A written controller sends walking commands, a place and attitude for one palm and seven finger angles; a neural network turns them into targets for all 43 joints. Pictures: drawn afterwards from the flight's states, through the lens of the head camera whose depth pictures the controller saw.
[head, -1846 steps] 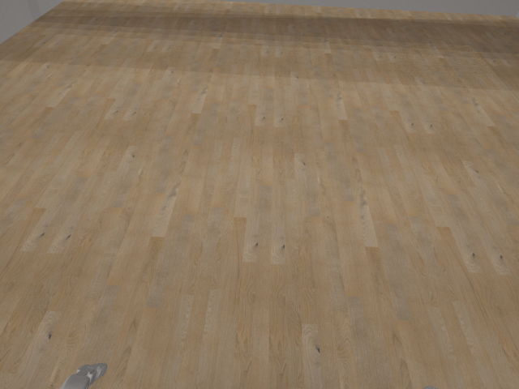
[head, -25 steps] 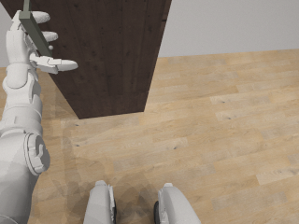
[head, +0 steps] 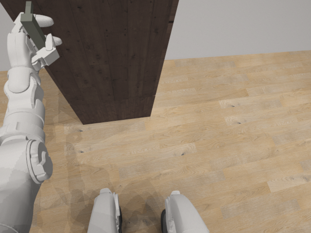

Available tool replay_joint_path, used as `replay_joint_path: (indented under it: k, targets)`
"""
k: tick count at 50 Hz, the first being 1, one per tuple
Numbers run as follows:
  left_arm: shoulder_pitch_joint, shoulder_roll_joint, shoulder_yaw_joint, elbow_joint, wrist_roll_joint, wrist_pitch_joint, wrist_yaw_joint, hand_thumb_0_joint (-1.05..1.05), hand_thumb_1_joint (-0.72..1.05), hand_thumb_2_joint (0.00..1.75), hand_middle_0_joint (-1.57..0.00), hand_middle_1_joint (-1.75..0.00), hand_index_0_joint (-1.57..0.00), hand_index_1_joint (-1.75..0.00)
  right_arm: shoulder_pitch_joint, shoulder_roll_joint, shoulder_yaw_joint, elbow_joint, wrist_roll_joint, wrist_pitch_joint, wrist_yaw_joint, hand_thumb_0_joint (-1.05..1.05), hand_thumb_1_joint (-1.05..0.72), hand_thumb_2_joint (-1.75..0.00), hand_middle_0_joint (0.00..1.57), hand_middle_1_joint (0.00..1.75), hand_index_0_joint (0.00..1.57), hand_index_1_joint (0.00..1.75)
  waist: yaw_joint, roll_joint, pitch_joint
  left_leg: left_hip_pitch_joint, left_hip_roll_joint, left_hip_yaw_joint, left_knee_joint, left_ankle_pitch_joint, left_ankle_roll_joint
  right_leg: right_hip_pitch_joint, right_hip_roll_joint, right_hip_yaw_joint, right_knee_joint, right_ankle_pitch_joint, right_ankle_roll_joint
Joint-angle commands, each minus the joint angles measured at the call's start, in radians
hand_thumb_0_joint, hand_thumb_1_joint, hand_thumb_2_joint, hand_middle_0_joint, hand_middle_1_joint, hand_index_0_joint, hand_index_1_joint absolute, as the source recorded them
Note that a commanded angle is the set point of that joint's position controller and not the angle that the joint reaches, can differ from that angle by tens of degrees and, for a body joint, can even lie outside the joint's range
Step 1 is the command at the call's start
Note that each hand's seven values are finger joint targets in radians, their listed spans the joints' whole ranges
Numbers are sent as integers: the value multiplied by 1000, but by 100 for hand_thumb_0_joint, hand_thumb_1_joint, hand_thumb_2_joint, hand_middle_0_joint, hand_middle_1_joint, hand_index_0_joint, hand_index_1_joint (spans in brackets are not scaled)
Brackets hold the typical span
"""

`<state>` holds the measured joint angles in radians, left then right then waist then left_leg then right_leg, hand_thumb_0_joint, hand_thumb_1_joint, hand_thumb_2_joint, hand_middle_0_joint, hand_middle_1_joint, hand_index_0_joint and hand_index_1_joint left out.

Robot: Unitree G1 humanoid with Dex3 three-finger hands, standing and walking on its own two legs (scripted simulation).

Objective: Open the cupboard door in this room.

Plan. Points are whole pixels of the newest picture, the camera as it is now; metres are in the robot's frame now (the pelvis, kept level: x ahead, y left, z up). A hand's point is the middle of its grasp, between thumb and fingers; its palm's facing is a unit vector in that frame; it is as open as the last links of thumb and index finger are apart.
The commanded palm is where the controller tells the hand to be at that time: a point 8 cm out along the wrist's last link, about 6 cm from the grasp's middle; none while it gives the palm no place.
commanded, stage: close the thumb around the handle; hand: left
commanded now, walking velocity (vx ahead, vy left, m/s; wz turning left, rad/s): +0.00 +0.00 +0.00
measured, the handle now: (40, 33) +0.58 +0.24 +0.07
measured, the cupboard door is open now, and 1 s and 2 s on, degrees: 0 40 49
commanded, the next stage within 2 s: pull the door open along its arc in 0.02 s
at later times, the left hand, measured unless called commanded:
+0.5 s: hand (57, 68) +0.49 +0.19 +0.07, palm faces +0.08 -1.00 -0.01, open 5.7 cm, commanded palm +0.43 +0.23 +0.06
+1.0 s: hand (111, 120) +0.36 +0.07 +0.07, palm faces +0.46 -0.89 +0.00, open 5.9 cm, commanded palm +0.30 +0.10 +0.06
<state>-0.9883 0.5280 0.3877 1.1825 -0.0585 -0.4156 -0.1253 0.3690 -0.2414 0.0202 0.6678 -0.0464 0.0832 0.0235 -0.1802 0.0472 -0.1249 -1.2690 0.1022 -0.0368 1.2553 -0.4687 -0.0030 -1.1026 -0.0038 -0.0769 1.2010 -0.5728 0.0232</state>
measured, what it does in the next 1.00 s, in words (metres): stands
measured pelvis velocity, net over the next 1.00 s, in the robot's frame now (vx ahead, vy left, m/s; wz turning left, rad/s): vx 0.01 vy -0.03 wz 0.05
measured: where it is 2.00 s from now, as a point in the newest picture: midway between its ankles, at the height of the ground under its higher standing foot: outside the picture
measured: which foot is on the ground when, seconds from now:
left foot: down 0.00-1.00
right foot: down 0.00-1.00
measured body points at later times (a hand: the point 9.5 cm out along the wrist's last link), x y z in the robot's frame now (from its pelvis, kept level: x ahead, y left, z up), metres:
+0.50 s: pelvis +0.01 +0.00 +0.02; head +0.15 +0.01 +0.45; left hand +0.48 +0.25 +0.07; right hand +0.03 -0.26 -0.10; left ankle +0.05 +0.12 -0.62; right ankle -0.01 -0.14 -0.62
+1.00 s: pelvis +0.01 -0.03 +0.03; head +0.08 -0.03 +0.47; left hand +0.33 +0.12 +0.07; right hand +0.18 -0.24 -0.09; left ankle +0.05 +0.12 -0.62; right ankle -0.01 -0.14 -0.62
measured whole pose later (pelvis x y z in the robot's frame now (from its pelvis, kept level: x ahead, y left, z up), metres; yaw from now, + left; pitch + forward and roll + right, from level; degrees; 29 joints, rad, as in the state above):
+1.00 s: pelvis +0.01 -0.03 +0.03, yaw +3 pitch +18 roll -1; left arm -0.16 -0.12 -0.06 0.42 0.11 -0.39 0.61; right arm 0.20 -0.17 -0.02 0.57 -0.09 0.06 0.07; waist -0.02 0.03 -0.18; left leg -0.98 0.08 -0.02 1.12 -0.45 -0.04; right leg -0.85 -0.03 -0.07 1.14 -0.60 -0.01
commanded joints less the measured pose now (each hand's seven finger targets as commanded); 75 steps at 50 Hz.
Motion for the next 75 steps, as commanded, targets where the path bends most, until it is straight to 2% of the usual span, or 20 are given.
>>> replay_joint_path:
  k: [1,6,9,11,15,20,27,28,29,31,34,38,41,46,53,57,62,65,70,75]
  targets:
    - [-467,145,-21,-227,8,-77,-27,0,90,90,-40,-135,-40,-135,197,-198,-66,-28,-4,-11,-11,0,-90,-90,20,30,20,30,-52,169,-547,652,-46,-50,-105,375,27,13,67,5,-155,328,-43]
    - [-453,115,-38,-217,8,-78,-28,0,90,90,-40,-135,-40,-135,195,-195,-69,-27,-4,-11,-9,0,-90,-90,20,30,20,30,-50,193,-531,680,-44,-55,-111,380,20,-14,67,-1,-157,319,-46]
    - [-354,294,100,-193,15,-77,-34,0,90,90,-40,-135,-40,-135,198,-212,-62,-42,0,-1,-17,0,-90,-90,20,30,20,30,-4,159,-554,638,-45,-43,-113,404,27,61,68,9,-148,350,-48]
    - [-305,206,44,-224,-2,-77,-55,0,90,90,-40,-135,-40,-135,180,-197,-60,-60,6,1,-13,0,-90,-90,20,30,20,30,1,156,-543,649,-47,-36,-123,417,24,72,67,3,-151,366,-45]
    - [-191,195,63,-298,-34,-80,-70,0,90,90,-40,-135,-40,-135,159,-192,-66,-88,14,5,-9,0,-90,-90,20,30,20,30,35,155,-576,663,-50,-17,-135,451,23,135,68,7,-156,424,-41]
    - [32,105,34,-389,-70,-74,-70,0,90,90,-40,-135,-40,-135,128,-182,-78,-126,32,7,-4,0,-90,-90,20,30,20,30,67,67,-554,638,-62,8,-165,440,25,223,69,7,-176,475,-35]
    - [332,-71,-67,-627,-111,-77,-35,0,90,90,-40,-135,-40,-135,68,-160,-92,-172,47,-3,11,0,-90,-90,20,30,20,30,103,45,-480,672,-69,32,-216,462,19,286,65,0,-206,522,-33]
    - [370,-90,-78,-652,-113,-76,-27,0,90,90,-40,-135,-40,-135,59,-158,-92,-178,48,-6,13,0,-90,-90,20,30,20,30,109,34,-465,667,-72,34,-223,452,18,298,65,-2,-209,519,-33]
    - [370,-121,48,-701,-176,-73,116,0,90,90,-40,-135,-40,-135,38,-132,-88,-182,38,-15,6,0,-90,-90,20,30,20,30,171,49,-449,645,-71,40,-235,468,8,321,61,-5,-211,510,-33]
    - [483,-269,-65,-739,-146,-64,244,0,90,90,-40,-135,-40,-135,19,-117,-84,-188,28,-28,22,0,-90,-90,20,30,20,30,148,19,-410,643,-69,40,-244,462,-1,307,59,-19,-208,497,-28]
    - [518,-316,-113,-811,-67,-77,399,0,90,90,-40,-135,-40,-135,5,-111,-88,-190,4,-32,33,0,-90,-90,20,30,20,30,147,-48,-401,609,-72,43,-240,443,-1,344,54,-13,-196,512,-29]
    - [530,-468,-244,-883,57,-82,597,0,90,90,-40,-135,-40,-135,-51,-90,-91,-197,-22,-34,52,0,-90,-90,20,30,20,30,141,4,-395,621,-73,45,-243,398,-6,321,40,-15,-189,459,-35]
    - [558,-559,-339,-902,140,-66,710,0,90,90,-40,-135,-40,-135,-82,-81,-95,-200,-37,-41,58,0,-90,-90,20,30,20,30,133,-38,-394,609,-77,41,-244,359,-3,329,39,-15,-197,433,-38]
    - [610,-673,-506,-978,218,-59,732,0,90,90,-40,-135,-40,-135,-133,-57,-96,-210,-47,-60,46,0,-90,-90,20,30,20,30,123,-74,-407,624,-82,46,-245,321,5,366,32,-3,-226,443,-43]
    - [746,-780,-623,-1021,222,-33,732,0,90,90,-40,-135,-40,-135,-209,-26,-72,-221,-43,-109,26,0,-90,-90,20,30,20,30,137,-93,-324,597,-94,44,-256,242,12,381,16,13,-271,378,-46]
    - [921,-801,-639,-1070,201,-8,725,0,90,90,-40,-135,-40,-135,-239,-9,-60,-235,-41,-135,22,0,-90,-90,20,30,20,30,171,-123,-340,591,-104,47,-257,253,8,442,1,29,-287,447,-38]
    - [679,-717,-546,-1027,194,7,771,0,90,90,-40,-135,-40,-135,-248,-12,-53,-183,-47,-142,-2,0,-90,-90,20,30,20,30,130,-140,-240,529,-106,31,-223,180,5,361,-20,64,-311,348,-22]
    - [683,-698,-510,-1010,187,-8,775,0,69,81,-38,-133,-38,-133,-261,-7,-56,-177,-54,-147,-13,0,-90,-90,20,30,20,30,148,-154,-273,501,-112,28,-207,163,4,377,-34,102,-319,331,-14]
    - [772,-723,-544,-1044,189,-20,743,0,34,66,-36,-129,-36,-129,-230,-8,-66,-190,-54,-145,-7,0,-90,-90,20,30,20,30,162,-146,-372,529,-112,36,-207,248,4,447,-36,89,-273,537,-8]
    - [763,-713,-554,-1065,180,-15,726,0,-1,51,-33,-125,-33,-125,-221,-14,-69,-193,-49,-140,-10,0,-90,-90,20,30,20,30,142,-180,-340,514,-110,32,-204,229,5,449,-46,104,-291,548,2]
